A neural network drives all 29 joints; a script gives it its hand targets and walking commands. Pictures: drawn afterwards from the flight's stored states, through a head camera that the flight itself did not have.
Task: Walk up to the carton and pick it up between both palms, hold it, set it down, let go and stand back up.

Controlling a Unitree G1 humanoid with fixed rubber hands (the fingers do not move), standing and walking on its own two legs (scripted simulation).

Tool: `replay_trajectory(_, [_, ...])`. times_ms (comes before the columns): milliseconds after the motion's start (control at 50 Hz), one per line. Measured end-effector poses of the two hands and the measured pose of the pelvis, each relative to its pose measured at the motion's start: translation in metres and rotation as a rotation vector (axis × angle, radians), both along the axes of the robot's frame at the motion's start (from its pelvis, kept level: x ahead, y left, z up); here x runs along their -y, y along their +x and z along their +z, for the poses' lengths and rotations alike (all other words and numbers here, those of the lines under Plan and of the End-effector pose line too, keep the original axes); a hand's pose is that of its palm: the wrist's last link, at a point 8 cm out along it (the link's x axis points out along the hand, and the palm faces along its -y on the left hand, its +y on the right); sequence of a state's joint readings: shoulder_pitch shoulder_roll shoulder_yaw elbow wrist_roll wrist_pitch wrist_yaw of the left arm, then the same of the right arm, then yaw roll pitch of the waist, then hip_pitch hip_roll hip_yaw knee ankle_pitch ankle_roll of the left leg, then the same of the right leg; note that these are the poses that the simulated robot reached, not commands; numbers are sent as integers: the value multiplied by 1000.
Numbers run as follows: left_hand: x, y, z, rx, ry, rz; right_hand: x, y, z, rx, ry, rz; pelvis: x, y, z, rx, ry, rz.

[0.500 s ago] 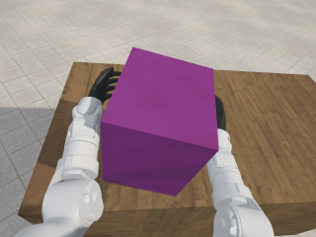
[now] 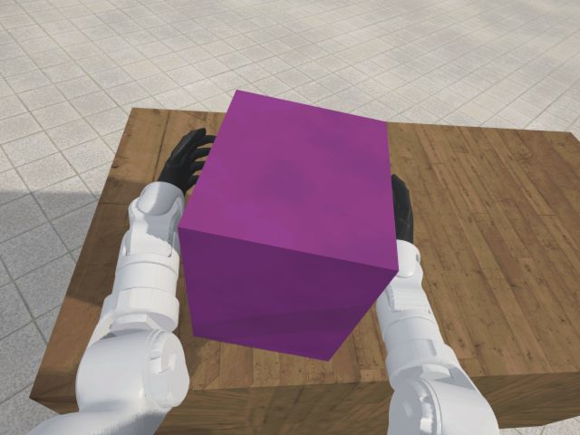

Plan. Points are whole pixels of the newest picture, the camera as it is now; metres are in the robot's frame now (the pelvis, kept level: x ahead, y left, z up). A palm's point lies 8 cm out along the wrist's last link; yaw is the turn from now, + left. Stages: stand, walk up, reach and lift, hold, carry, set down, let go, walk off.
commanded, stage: set down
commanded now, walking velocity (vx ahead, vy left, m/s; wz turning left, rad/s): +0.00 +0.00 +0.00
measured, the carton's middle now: (285, 233) +0.38 -0.01 +0.05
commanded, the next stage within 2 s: none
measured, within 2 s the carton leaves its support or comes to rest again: rests again in 0.68 s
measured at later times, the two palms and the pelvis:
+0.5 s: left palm (173, 200) +0.42 +0.15 +0.07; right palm (385, 250) +0.35 -0.17 +0.04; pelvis +0.00 +0.00 +0.00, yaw +0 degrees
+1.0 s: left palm (151, 240) +0.37 +0.18 +0.05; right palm (383, 285) +0.30 -0.15 +0.03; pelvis -0.01 +0.01 +0.00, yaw -2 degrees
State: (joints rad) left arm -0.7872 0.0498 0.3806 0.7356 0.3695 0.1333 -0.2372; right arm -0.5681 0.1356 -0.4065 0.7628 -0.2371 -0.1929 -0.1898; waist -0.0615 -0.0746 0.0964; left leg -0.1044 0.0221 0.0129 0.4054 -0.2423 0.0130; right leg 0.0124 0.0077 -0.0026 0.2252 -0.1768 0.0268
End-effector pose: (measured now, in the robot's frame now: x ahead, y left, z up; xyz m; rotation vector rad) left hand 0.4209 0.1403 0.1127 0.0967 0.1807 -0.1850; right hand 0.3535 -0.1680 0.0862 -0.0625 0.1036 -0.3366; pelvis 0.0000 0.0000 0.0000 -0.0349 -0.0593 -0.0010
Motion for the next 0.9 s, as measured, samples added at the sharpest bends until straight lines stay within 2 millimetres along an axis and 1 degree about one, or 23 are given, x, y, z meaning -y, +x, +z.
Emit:
replay_trajectory(180, [-3,-1,-5,2,4,13,-2,-1,-4,10,6,4,0,0,0,1,0,0])
replay_trajectory(260, [-8,-3,-16,-5,-3,41,-5,-3,-15,-21,22,8,0,-1,0,1,0,0])
replay_trajectory(340, [-11,-3,-29,-37,-59,83,-4,-4,-27,-53,57,-10,1,0,0,-6,1,-1])
replay_trajectory(500, [-10,4,-41,-51,-80,114,-3,0,-44,-105,90,-21,4,2,0,-51,6,-3])
replay_trajectory(600, [-11,7,-49,-79,-92,118,-5,5,-47,-119,82,-15,5,5,0,-91,7,-5])
replay_trajectory(700, [-18,8,-45,-68,-95,125,-10,5,-45,-111,79,-9,4,7,0,-108,5,-6])
replay_trajectory(800, [-29,-4,-50,-102,-83,137,-19,-8,-44,-78,86,-6,-2,10,1,-111,-3,-8])
replay_trajectory(900, [-35,-26,-61,-154,-52,133,-20,-28,-52,-85,130,-30,-7,3,2,-103,-9,-16])
